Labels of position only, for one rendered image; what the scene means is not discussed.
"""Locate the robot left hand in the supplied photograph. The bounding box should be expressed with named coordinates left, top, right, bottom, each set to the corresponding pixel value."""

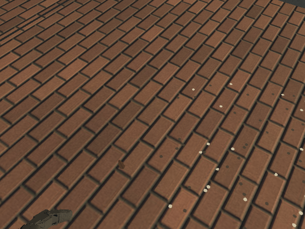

left=20, top=209, right=72, bottom=229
